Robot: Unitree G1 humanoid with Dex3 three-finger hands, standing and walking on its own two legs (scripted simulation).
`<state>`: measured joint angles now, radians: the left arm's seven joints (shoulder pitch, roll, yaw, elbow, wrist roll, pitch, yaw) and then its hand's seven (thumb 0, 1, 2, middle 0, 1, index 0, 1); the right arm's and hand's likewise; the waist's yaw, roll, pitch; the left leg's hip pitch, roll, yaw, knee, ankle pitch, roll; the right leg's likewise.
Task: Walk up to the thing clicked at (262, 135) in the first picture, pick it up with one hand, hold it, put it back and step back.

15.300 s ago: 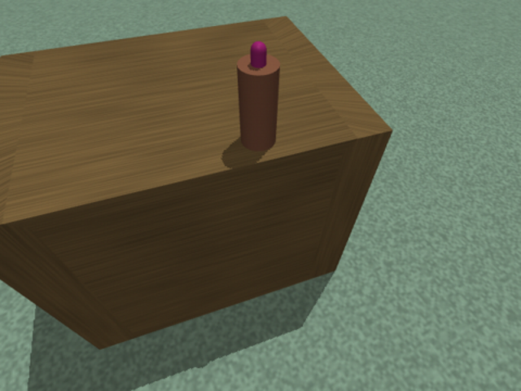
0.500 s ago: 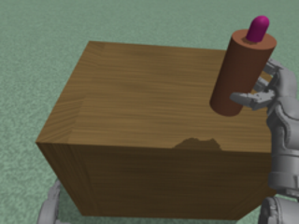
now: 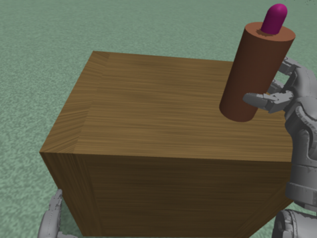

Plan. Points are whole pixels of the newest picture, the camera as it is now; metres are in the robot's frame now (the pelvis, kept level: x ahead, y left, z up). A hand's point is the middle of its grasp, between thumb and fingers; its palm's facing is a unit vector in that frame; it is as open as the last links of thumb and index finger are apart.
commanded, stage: lift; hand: right
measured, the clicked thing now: (253, 68) +0.36 -0.15 +0.30
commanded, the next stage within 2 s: hold in 0.04 s
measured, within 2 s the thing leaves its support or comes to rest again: neither
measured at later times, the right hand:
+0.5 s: hand (269, 78) +0.36 -0.19 +0.28, palm faces +0.18 +0.98 -0.02, open 11.1 cm
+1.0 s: hand (273, 88) +0.34 -0.19 +0.27, palm faces +0.19 +0.98 -0.02, open 11.1 cm
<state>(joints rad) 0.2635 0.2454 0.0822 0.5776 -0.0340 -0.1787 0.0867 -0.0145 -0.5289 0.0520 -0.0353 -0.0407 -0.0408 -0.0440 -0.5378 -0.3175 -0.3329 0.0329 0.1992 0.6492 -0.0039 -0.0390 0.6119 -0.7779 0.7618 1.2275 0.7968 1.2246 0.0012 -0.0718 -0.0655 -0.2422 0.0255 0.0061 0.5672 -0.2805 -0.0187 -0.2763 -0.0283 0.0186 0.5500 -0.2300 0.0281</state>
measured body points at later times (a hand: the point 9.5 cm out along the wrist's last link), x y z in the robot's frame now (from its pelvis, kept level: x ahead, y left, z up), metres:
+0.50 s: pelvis +0.01 +0.00 +0.00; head -0.04 +0.03 +0.45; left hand +0.19 +0.26 -0.07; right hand +0.34 -0.24 +0.29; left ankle +0.02 +0.13 -0.73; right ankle +0.04 -0.14 -0.73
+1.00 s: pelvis +0.01 +0.00 +0.00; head -0.03 +0.03 +0.45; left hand +0.19 +0.26 -0.07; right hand +0.32 -0.24 +0.27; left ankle +0.02 +0.13 -0.73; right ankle +0.04 -0.14 -0.73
